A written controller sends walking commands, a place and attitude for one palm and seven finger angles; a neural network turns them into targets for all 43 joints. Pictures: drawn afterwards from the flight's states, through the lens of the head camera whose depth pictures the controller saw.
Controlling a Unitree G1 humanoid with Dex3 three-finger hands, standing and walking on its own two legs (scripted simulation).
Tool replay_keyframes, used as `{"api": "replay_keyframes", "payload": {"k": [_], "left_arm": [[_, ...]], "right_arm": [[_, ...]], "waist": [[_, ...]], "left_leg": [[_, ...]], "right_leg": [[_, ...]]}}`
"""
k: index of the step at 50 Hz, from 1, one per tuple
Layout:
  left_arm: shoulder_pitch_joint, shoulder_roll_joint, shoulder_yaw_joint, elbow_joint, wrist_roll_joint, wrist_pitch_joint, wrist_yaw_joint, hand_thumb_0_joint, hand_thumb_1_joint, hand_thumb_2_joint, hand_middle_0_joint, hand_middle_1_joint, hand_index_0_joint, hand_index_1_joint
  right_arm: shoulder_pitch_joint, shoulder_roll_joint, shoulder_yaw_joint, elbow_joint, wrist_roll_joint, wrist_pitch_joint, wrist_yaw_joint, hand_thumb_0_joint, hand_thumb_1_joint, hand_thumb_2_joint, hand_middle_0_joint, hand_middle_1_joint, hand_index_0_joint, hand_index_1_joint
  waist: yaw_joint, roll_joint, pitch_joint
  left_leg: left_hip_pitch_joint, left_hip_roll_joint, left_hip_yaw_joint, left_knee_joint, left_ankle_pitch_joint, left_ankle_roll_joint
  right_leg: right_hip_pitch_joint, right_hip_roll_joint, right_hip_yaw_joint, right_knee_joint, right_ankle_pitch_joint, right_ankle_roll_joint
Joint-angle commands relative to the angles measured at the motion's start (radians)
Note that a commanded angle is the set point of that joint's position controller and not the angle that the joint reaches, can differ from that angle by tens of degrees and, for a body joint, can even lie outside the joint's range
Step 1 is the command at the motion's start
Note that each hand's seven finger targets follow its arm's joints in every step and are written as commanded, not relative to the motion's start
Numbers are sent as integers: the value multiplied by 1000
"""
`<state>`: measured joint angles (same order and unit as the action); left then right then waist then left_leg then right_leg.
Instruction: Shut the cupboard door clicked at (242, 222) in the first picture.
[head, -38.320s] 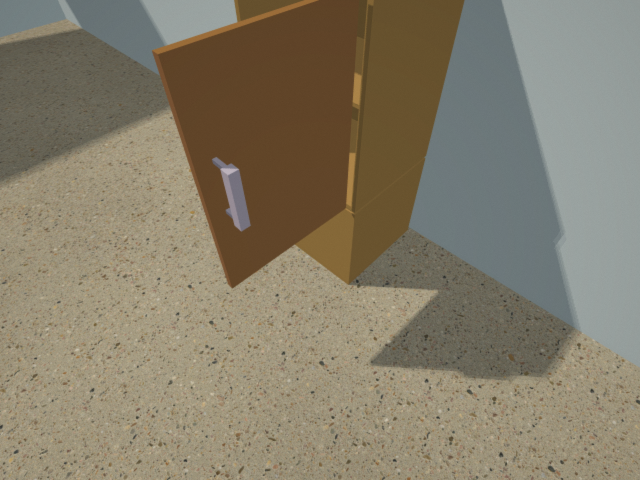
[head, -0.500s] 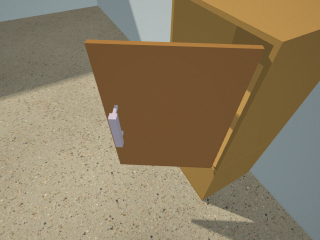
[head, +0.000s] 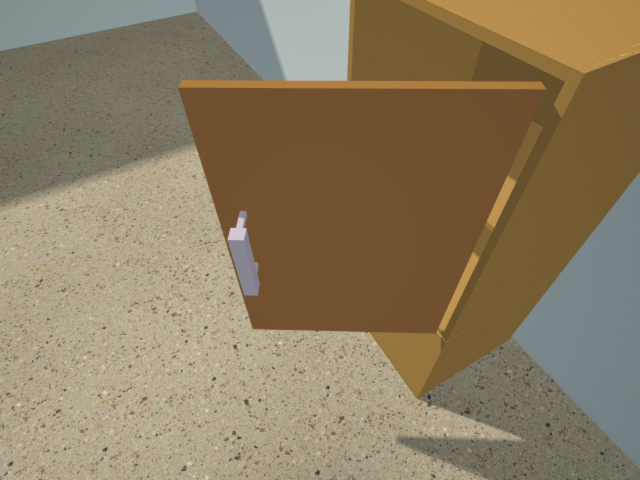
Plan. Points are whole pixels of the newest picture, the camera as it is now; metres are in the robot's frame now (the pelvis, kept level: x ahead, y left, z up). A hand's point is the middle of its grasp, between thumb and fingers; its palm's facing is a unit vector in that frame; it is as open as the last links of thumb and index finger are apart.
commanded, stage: look again from close up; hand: left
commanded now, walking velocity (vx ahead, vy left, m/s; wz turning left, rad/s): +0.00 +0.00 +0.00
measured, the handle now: (247, 254) +0.46 +0.14 -0.02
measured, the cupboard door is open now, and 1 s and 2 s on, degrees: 59 59 59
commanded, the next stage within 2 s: raise the hand and make a fist in 0.42 s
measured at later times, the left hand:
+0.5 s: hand out of the picture +0.00 +0.17 -0.17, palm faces -0.01 -0.99 -0.16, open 7.4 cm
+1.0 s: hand out of the picture +0.14 +0.17 -0.09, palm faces +0.09 -1.00 -0.01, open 5.9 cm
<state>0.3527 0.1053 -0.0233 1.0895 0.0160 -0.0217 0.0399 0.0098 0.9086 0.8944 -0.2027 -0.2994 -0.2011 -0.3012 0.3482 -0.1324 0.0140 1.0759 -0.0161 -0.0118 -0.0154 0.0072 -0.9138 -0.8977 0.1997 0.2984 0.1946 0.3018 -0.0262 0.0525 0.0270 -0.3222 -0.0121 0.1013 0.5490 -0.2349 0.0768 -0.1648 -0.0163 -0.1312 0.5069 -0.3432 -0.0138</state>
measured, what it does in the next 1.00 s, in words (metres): lowers itself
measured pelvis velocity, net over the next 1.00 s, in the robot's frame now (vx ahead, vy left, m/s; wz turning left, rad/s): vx -0.02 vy -0.03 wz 0.06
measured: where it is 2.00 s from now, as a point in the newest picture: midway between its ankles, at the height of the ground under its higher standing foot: outside the picture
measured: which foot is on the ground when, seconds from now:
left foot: down 0.00-1.00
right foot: down 0.00-1.00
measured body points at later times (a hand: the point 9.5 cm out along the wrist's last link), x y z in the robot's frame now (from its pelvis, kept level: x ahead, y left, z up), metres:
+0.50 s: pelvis +0.01 +0.01 +0.01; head +0.02 +0.02 +0.45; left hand +0.00 +0.22 -0.16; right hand +0.01 -0.22 -0.15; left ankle +0.04 +0.07 -0.73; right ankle -0.04 -0.11 -0.73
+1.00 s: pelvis -0.02 -0.03 -0.10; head +0.02 -0.01 +0.35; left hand +0.13 +0.22 -0.09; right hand +0.21 -0.27 -0.12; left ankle +0.04 +0.07 -0.73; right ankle +0.01 -0.10 -0.73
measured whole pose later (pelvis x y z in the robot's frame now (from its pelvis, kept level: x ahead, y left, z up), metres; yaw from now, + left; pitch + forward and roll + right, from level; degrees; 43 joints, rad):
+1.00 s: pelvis -0.02 -0.03 -0.10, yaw +3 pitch +12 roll -1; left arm 0.51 0.23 0.12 0.14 -0.24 -0.50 -0.25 0.02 0.90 0.89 -0.47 -0.59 -0.47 -0.59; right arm 0.18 -0.28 -0.05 0.49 0.02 -0.24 0.01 0.01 -0.91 -0.90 0.20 0.30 0.20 0.30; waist 0.01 -0.04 -0.14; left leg -0.94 -0.01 0.02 1.20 -0.47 0.04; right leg -0.86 0.03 -0.11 1.21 -0.55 -0.09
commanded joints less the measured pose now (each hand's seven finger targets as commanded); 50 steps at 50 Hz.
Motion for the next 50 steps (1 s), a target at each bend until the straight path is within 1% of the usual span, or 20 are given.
{"api": "replay_keyframes", "payload": {"k": [1,6,17,23,25,26,27,28,29,30,31,33,35,38,39,40,44,46,48,50], "left_arm": [[56,91,17,-36,-4,-12,11,0,900,900,-200,-300,-200,-300],[62,100,21,-32,-4,-9,14,0,900,900,-200,-300,-200,-300],[50,128,25,-28,-2,4,9,0,900,900,-200,-300,-200,-300],[52,131,25,-19,-1,4,7,0,900,900,-200,-300,-200,-300],[54,131,25,-18,1,3,7,0,900,900,-200,-300,-200,-300],[58,134,13,-9,15,-9,41,0,900,900,-200,-300,-200,-300],[-775,618,328,-1695,-125,-266,59,0,900,900,-200,-300,-200,-300],[-116,220,10,-1425,-128,-201,64,0,900,900,-218,-320,-218,-320],[-102,202,53,-1384,-154,-149,101,0,900,900,-237,-340,-237,-340],[178,-41,-79,-1008,-149,-19,99,0,900,900,-255,-360,-255,-360],[-9,-28,-130,-1223,-177,-34,99,0,900,900,-273,-380,-273,-380],[-24,3,-84,-1122,-160,-119,65,0,900,900,-310,-420,-310,-420],[95,0,-24,-897,-166,-223,4,0,900,900,-347,-460,-347,-460],[219,85,123,-831,-248,-456,-175,0,900,900,-402,-520,-402,-520],[245,127,161,-805,-264,-522,-247,0,900,900,-420,-540,-420,-540],[200,142,157,-830,-277,-585,-318,0,900,900,-438,-560,-438,-560],[121,321,301,-1038,-264,-598,-340,0,900,900,-512,-640,-512,-640],[75,286,272,-1205,-287,-585,-300,0,900,900,-548,-680,-548,-680],[-37,289,252,-1449,-308,-628,-258,0,900,900,-585,-720,-585,-720],[-83,280,210,-1573,-319,-673,-248,0,900,900,-622,-760,-622,-760]], "right_arm": [[37,-91,-10,-49,2,-22,-6,0,-900,-900,200,300,200,300],[31,-93,-9,-23,2,-27,-8,0,-900,-900,200,300,200,300],[-9,-110,-12,-6,3,-24,-10,0,-900,-900,200,300,200,300],[-26,-118,-15,0,4,-25,-12,0,-900,-900,200,300,200,300],[-29,-120,-16,1,5,-26,-13,0,-900,-900,200,300,200,300],[-65,-161,-13,-67,11,-21,-7,0,-900,-900,200,300,200,300],[24,-370,-68,-379,42,-202,-68,0,-900,-900,200,300,200,300],[-29,-241,10,-348,75,-304,-81,0,-900,-900,200,300,200,300],[-57,-244,-12,-304,50,-332,-77,0,-900,-900,200,300,200,300],[-63,-194,-12,-248,61,-330,-45,0,-900,-900,200,300,200,300],[-46,-242,-36,-333,71,-336,-23,0,-900,-900,200,300,200,300],[-124,-257,-45,-406,58,-367,-18,0,-900,-900,200,300,200,300],[-123,-252,-57,-455,42,-364,-5,0,-900,-900,200,300,200,300],[-189,-256,-84,-522,22,-344,12,0,-900,-900,200,300,200,300],[-194,-262,-97,-543,29,-324,22,0,-900,-900,200,300,200,300],[-226,-268,-97,-586,28,-315,31,0,-900,-900,200,300,200,300],[-264,-254,-102,-711,43,-269,37,0,-900,-900,200,300,200,300],[-267,-247,-92,-756,43,-266,33,0,-900,-900,200,300,200,300],[-244,-235,-82,-759,40,-279,20,0,-900,-900,200,300,200,300],[-210,-228,-75,-728,38,-300,-2,0,-900,-900,200,300,200,300]], "waist": [[21,-78,49],[29,-110,51],[32,-36,50],[32,-52,21],[30,-58,13],[26,-83,83],[-174,35,-314],[-26,351,-491],[12,326,-446],[-10,147,-248],[-32,118,-125],[-52,-58,20],[-37,-321,54],[56,-466,-47],[76,-435,-53],[68,-379,-66],[131,73,-191],[115,145,-278],[67,195,-372],[16,135,-408]], "left_leg": [[9,116,-193,-155,66,0],[46,114,-178,-169,127,2],[93,119,-168,-207,102,-3],[131,125,-160,-206,130,-5],[143,124,-153,-198,160,-5],[79,145,-177,-58,339,-32],[505,102,-232,-66,444,-62],[628,144,-270,-114,492,-116],[517,137,-267,-188,510,-181],[348,134,-287,-235,314,-164],[199,120,-272,-202,83,-123],[10,63,-241,-78,-179,-83],[-165,13,-195,89,-189,-73],[-416,-15,-135,271,-223,-94],[-475,-15,-120,319,-212,-103],[-528,-23,-110,373,-234,-103],[-577,-40,-85,428,-295,-73],[-509,-17,-141,390,-363,-66],[-445,-7,-164,425,-326,-49],[-455,1,-172,495,-253,-38]], "right_leg": [[-61,-83,109,-82,52,-50],[-55,-92,115,-85,94,-41],[-51,-99,120,-115,90,-33],[-41,-104,123,-130,113,-28],[-35,-106,125,-134,136,-26],[-95,-108,153,-140,226,-18],[-234,15,15,43,350,7],[-260,46,40,210,55,-18],[-253,41,71,231,-28,-27],[-343,18,73,248,-71,-11],[-329,5,75,206,-53,-14],[-376,4,53,72,-29,-16],[-490,-3,64,57,-189,-17],[-569,-6,112,191,-353,-25],[-551,-22,170,213,-375,-37],[-558,-37,210,248,-389,-38],[-590,-16,265,362,-432,-56],[-641,7,226,410,-391,-55],[-659,19,221,424,-309,-48],[-671,31,244,425,-271,-41]]}}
